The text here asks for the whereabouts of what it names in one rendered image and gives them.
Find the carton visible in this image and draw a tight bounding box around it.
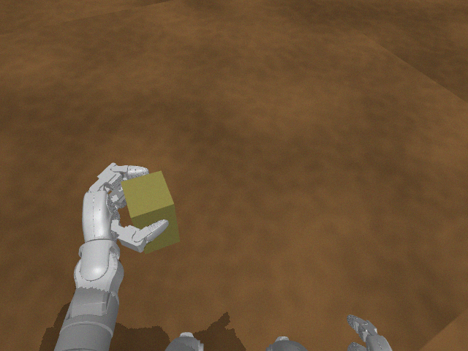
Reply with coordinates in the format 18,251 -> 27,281
121,170 -> 180,254

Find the left robot arm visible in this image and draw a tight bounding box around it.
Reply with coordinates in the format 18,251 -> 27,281
54,238 -> 124,351

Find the left robot hand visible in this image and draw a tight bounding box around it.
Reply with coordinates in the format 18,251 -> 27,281
82,163 -> 169,253

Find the right robot hand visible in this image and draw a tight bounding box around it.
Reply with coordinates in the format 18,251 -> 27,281
347,314 -> 392,351

